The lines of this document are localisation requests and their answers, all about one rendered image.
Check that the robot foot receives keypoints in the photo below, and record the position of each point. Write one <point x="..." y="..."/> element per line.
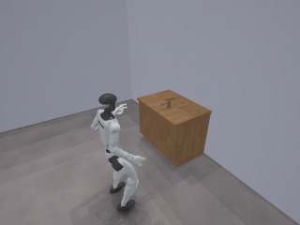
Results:
<point x="129" y="204"/>
<point x="119" y="186"/>

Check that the robot left foot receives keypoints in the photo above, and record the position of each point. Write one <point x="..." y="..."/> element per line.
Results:
<point x="119" y="186"/>

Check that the robot right foot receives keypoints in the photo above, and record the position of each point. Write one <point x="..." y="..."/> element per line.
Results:
<point x="129" y="204"/>

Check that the right robot hand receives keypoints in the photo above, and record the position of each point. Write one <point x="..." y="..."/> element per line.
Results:
<point x="138" y="159"/>

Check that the right robot upper arm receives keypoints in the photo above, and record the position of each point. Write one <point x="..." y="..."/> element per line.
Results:
<point x="114" y="129"/>

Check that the robot right forearm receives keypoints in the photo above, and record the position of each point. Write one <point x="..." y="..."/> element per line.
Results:
<point x="123" y="154"/>

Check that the counter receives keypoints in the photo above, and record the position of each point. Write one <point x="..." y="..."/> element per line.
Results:
<point x="177" y="129"/>

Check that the left robot hand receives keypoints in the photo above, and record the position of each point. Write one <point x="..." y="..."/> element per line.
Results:
<point x="119" y="110"/>

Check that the left robot upper arm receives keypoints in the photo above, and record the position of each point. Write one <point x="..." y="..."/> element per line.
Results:
<point x="95" y="125"/>

